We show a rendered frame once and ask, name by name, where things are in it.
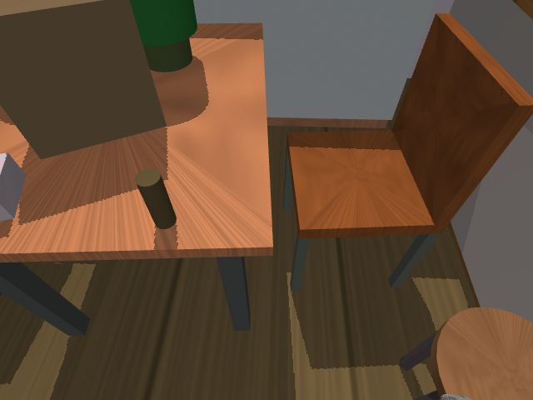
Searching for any stool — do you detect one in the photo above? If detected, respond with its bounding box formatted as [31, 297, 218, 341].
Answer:
[399, 307, 533, 400]

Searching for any table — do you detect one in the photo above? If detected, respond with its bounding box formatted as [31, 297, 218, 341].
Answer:
[0, 23, 273, 336]

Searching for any chair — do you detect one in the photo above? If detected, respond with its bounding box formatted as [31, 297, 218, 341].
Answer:
[282, 13, 533, 292]

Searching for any potted plant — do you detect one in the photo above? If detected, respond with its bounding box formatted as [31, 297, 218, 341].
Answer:
[130, 0, 197, 73]

